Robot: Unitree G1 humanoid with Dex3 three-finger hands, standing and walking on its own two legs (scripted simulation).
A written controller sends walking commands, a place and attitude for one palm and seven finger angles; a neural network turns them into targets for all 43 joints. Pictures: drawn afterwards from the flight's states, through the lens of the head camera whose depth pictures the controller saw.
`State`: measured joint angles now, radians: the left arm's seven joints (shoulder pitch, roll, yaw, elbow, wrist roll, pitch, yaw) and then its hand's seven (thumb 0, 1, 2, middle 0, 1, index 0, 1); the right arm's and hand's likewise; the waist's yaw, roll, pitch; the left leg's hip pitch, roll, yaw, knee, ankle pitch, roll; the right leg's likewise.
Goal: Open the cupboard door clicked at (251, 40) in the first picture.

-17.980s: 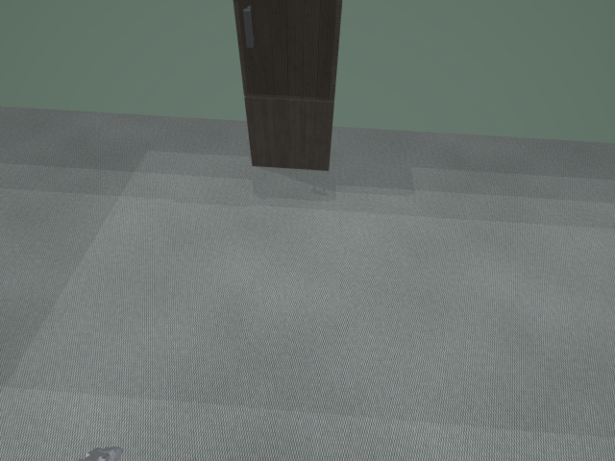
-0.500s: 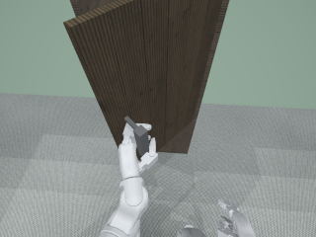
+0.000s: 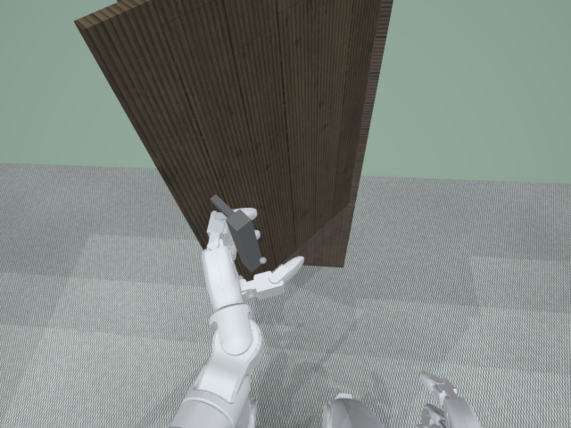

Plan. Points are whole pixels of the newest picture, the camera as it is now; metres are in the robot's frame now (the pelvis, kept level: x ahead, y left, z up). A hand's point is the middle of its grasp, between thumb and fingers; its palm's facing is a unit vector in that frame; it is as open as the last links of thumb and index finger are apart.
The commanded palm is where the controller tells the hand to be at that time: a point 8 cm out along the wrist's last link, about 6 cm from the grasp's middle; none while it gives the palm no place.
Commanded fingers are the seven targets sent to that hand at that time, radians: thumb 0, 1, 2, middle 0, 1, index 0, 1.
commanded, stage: open thumb and fingers to let go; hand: left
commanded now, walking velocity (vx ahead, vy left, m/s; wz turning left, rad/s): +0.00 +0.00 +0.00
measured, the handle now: (236, 234) +0.38 +0.08 +0.03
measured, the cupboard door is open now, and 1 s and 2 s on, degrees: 49 52 52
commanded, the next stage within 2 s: slide the hand sideways off the handle in 0.40 s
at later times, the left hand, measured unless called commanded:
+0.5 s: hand (261, 259) +0.34 +0.04 +0.03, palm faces +0.21 -0.98 -0.04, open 15.2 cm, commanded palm +0.30 +0.08 +0.03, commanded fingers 0.00 -0.50 0.30 -0.15 -0.30 -0.15 -0.30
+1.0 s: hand (250, 300) +0.28 +0.05 +0.03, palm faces -0.19 -0.98 +0.00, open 16.3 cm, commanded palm +0.27 +0.11 +0.03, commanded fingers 0.00 -0.50 0.30 -0.15 -0.30 -0.15 -0.30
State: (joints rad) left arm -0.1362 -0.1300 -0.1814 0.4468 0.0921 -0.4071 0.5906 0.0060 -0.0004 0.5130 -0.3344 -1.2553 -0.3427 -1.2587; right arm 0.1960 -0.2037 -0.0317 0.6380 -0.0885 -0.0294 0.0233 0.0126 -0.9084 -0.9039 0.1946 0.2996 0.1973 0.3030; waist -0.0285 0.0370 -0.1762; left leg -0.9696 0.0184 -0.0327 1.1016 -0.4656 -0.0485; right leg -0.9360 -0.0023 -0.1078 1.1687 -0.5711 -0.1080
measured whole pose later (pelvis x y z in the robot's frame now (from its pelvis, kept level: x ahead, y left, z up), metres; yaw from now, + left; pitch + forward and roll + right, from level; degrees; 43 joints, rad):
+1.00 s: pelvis +0.00 +0.05 -0.01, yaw -3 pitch +18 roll +1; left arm 0.02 -0.03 -0.29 0.27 0.05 -0.43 0.18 -0.01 -0.50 0.30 -0.15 -0.30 -0.15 -0.31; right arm 0.23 -0.21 -0.01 0.48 -0.02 0.05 0.05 0.01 -0.91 -0.90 0.20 0.30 0.20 0.30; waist -0.02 0.03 -0.16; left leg -0.99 0.01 0.02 1.20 -0.51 0.01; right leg -0.95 -0.01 -0.05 1.22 -0.58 -0.04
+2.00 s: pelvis +0.00 +0.04 -0.01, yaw -2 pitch +16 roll +0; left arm 0.49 0.15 -0.10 -0.23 -0.12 -0.34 -0.07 -0.01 -0.50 0.30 -0.15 -0.30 -0.16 -0.30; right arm 0.25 -0.21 0.00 0.41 0.02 -0.01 -0.03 0.02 -0.91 -0.90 0.20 0.30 0.20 0.30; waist 0.00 0.05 -0.17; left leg -0.95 0.02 -0.02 1.20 -0.54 -0.02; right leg -0.89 0.00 -0.08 1.22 -0.60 -0.06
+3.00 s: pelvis +0.04 +0.06 +0.09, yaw -3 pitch -2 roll +0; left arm 0.51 0.36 0.31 -0.42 -0.06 -0.06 0.13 0.01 0.60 0.77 -0.20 -0.30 -0.20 -0.30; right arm 0.20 -0.23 0.05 0.60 0.00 -0.10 -0.09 0.02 -0.90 -0.90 0.20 0.30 0.20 0.30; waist 0.06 0.07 -0.02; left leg -0.16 -0.01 0.03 0.48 -0.28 0.02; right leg -0.11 0.00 -0.04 0.45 -0.31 0.00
